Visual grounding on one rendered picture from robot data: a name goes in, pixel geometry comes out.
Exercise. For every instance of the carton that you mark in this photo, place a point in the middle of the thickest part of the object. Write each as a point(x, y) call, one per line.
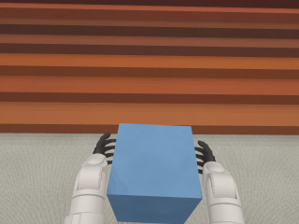
point(154, 174)

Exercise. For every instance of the right robot forearm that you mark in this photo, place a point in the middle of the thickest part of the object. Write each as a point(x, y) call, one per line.
point(222, 197)

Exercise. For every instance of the right robot hand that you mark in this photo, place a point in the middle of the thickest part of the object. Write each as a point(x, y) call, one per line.
point(206, 157)

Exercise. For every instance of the left robot forearm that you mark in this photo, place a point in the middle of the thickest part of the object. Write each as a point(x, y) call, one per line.
point(89, 192)

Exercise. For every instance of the left robot hand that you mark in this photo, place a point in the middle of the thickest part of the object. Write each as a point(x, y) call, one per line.
point(101, 146)

